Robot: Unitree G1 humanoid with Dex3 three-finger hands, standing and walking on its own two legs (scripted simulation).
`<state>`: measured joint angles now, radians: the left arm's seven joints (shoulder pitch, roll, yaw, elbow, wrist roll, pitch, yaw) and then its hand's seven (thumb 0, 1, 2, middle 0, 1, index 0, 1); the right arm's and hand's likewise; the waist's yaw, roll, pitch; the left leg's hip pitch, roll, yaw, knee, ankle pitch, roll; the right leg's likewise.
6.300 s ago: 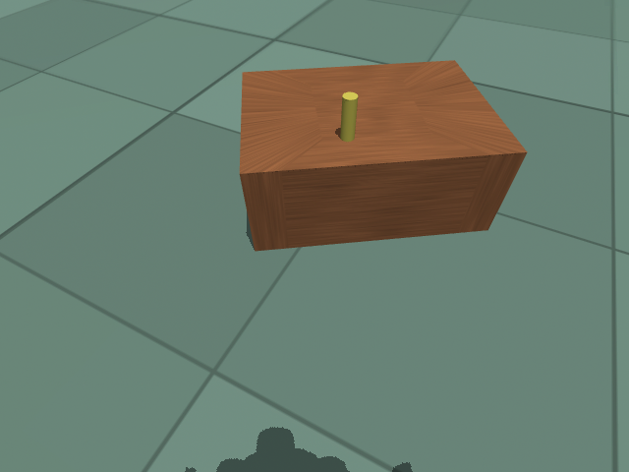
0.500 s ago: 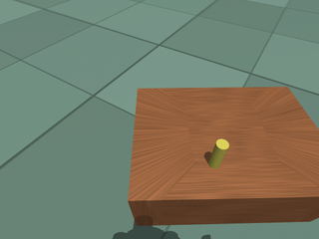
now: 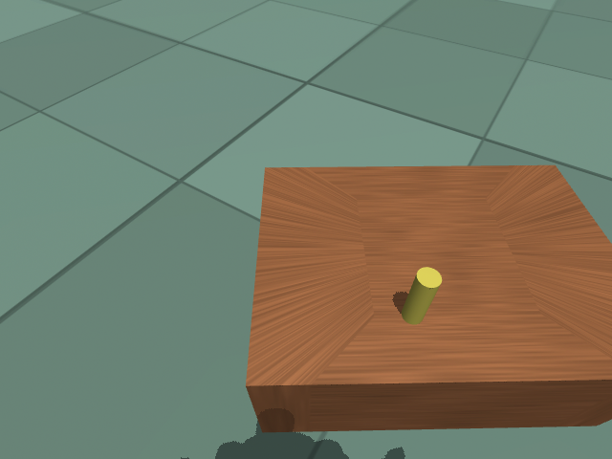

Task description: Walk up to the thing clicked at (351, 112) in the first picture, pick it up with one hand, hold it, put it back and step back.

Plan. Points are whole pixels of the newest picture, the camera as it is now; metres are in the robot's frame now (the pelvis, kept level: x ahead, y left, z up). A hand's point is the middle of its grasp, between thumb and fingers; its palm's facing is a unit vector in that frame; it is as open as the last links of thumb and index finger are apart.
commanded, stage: stand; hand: right
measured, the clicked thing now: (420, 297) +0.50 -0.26 -0.28
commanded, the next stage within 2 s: go down in 0.58 s
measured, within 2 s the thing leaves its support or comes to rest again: neither
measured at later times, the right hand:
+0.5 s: hand out of the picture +0.08 -0.25 -0.15, palm faces -0.01 +0.94 -0.34, open 7.4 cm
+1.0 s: hand out of the picture +0.14 -0.25 -0.14, palm faces +0.06 +0.95 -0.31, open 12.9 cm
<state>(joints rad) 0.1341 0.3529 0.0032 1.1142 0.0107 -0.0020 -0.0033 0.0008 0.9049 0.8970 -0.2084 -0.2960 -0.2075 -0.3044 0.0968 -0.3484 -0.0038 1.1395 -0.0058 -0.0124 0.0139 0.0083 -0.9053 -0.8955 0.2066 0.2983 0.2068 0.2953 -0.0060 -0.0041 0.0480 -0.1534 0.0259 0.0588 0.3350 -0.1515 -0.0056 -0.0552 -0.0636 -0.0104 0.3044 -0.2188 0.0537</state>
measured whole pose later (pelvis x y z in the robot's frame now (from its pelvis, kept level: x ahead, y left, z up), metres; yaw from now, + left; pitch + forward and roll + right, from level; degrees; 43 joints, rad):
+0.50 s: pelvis +0.00 +0.00 +0.00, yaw +0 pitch -2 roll +0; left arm 0.13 0.35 0.00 1.11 0.01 0.00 0.00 0.00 0.90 0.90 -0.21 -0.30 -0.21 -0.30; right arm 0.10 -0.35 0.00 1.13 -0.01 -0.01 0.01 0.01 -0.91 -0.90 0.21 0.30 0.21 0.30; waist -0.01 0.00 0.04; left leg -0.15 0.03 0.06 0.34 -0.16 -0.01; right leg -0.04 -0.06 -0.01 0.30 -0.22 0.05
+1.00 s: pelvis -0.02 -0.01 -0.02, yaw -1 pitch +5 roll +0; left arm 0.08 0.30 0.12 0.82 -0.03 -0.11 0.03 0.00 0.27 0.31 -0.06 -0.07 -0.07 -0.07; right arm 0.03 -0.32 -0.10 0.82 -0.01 0.19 0.04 0.01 -0.26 -0.32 0.07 0.08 0.07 0.08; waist 0.00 -0.02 0.00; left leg -0.42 0.05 0.06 0.54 -0.21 -0.01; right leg -0.34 -0.05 0.01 0.56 -0.30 0.04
